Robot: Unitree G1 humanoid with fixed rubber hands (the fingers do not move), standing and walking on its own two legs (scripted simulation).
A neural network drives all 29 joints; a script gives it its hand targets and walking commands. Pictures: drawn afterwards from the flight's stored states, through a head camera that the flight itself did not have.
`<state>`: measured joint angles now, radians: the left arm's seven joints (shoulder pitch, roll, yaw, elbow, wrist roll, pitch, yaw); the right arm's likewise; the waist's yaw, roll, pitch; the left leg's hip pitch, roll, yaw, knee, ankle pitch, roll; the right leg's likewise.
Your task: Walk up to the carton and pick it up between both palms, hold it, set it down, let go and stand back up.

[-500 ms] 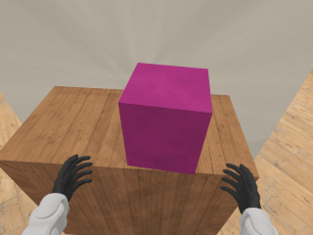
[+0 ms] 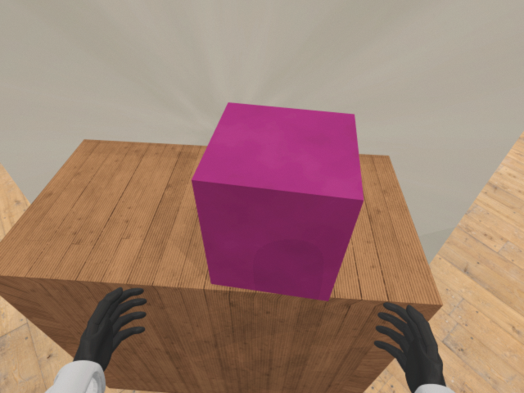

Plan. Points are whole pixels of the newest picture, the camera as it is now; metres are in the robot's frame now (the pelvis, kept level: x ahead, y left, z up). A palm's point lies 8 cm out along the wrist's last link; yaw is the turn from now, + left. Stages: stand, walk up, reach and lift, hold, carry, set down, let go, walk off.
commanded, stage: set down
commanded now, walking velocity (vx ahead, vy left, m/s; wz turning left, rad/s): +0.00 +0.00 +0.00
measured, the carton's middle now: (279, 203) +0.41 -0.01 +0.09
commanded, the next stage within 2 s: let go in 1.00 s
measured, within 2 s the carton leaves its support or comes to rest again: neither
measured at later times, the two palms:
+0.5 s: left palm (107, 372) +0.17 +0.23 -0.01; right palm (418, 379) +0.17 -0.20 -0.02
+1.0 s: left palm out of the picture +0.15 +0.23 -0.05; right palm (412, 389) +0.17 -0.21 -0.06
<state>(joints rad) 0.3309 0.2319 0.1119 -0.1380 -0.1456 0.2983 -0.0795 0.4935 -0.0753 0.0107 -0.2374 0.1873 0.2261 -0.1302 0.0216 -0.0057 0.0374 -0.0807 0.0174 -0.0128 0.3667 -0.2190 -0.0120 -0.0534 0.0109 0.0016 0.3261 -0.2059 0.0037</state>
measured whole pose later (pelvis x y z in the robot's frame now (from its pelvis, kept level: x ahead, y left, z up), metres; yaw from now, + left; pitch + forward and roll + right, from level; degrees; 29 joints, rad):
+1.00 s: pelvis +0.00 +0.00 +0.00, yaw +0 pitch -4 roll -1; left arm 0.29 0.23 0.00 0.30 -0.05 0.18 -0.02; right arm 0.24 -0.12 -0.07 0.50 0.05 -0.08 0.02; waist 0.02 0.01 0.06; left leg -0.08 0.02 -0.01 0.37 -0.22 -0.01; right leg -0.05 0.01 0.00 0.33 -0.21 0.00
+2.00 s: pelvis +0.01 +0.00 +0.00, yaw +0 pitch +0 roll +0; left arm 0.23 0.27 0.00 0.52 0.02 -0.01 0.01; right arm 0.19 -0.31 -0.06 0.71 0.02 -0.05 0.02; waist 0.02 0.02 0.05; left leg -0.15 0.02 -0.01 0.37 -0.23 -0.01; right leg -0.12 0.01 0.00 0.34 -0.22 0.00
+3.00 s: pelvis +0.00 +0.00 +0.00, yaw +0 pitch -1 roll +0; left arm 0.23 0.28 0.00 0.59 0.02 -0.03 0.01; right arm 0.21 -0.32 -0.06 0.71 0.02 -0.05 0.01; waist 0.02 0.02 0.01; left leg -0.15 0.02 -0.01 0.37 -0.21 -0.01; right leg -0.12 0.01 0.00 0.34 -0.20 0.00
